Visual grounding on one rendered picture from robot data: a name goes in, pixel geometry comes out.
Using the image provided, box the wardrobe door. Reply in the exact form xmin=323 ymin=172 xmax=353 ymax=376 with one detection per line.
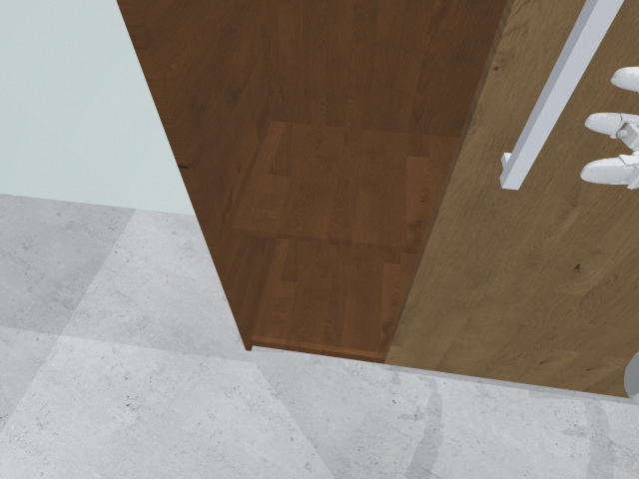
xmin=384 ymin=0 xmax=639 ymax=398

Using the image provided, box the handle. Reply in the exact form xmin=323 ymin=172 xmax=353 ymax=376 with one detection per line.
xmin=500 ymin=0 xmax=624 ymax=190

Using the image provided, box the robot right hand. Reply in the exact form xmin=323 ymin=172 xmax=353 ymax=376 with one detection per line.
xmin=580 ymin=67 xmax=639 ymax=190

